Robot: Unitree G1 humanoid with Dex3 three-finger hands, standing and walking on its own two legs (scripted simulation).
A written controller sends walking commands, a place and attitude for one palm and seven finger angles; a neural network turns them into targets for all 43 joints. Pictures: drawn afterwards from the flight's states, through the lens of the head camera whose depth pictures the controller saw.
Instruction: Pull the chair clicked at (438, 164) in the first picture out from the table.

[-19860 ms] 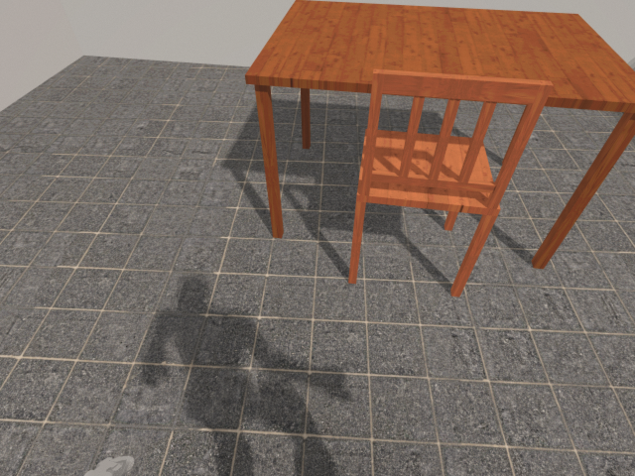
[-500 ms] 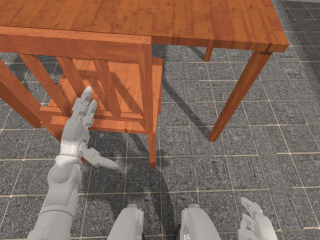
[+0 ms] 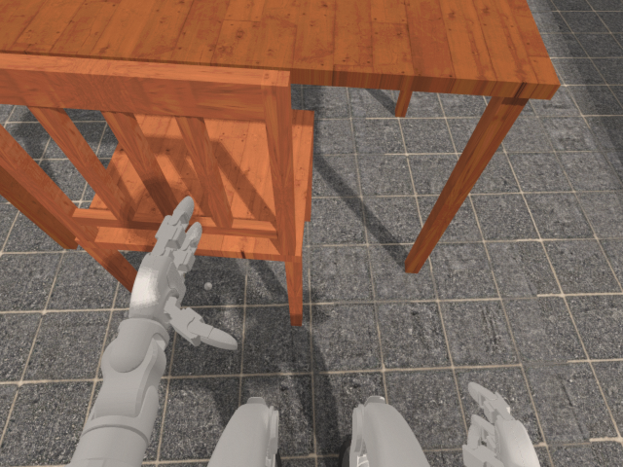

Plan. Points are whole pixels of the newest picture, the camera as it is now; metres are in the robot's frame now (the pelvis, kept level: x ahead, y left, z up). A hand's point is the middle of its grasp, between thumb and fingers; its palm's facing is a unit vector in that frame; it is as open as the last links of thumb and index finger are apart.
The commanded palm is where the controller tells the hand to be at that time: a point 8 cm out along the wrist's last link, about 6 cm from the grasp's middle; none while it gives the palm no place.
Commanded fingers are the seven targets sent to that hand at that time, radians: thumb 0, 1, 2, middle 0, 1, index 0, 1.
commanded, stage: aim the fingers beside a spindle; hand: left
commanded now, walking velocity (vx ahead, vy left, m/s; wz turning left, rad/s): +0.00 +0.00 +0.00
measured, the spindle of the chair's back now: (150, 173) +0.50 +0.25 +0.02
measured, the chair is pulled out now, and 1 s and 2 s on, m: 0.00 0.00 0.00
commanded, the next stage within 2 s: push the fingers through the gap in 0.46 s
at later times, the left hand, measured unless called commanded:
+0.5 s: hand (196, 264) +0.35 +0.15 +0.04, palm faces -0.04 -1.00 -0.08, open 16.9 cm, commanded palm +0.32 +0.21 +0.03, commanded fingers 0.00 -0.50 0.30 -0.06 -0.08 -0.06 -0.08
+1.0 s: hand (213, 246) +0.39 +0.15 +0.02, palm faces -0.06 -1.00 -0.02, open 17.0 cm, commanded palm +0.37 +0.20 +0.02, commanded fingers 0.00 -0.50 0.30 -0.06 -0.08 -0.06 -0.08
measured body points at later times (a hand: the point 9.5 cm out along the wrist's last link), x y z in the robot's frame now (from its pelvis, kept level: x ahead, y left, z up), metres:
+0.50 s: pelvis +0.00 +0.00 +0.00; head +0.09 +0.00 +0.44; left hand +0.34 +0.21 +0.05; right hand +0.16 -0.25 -0.11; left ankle +0.03 +0.11 -0.62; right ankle +0.05 -0.10 -0.62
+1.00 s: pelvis +0.00 +0.00 +0.00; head +0.12 +0.00 +0.43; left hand +0.38 +0.20 +0.02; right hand +0.13 -0.26 -0.12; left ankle +0.03 +0.11 -0.62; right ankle +0.05 -0.10 -0.62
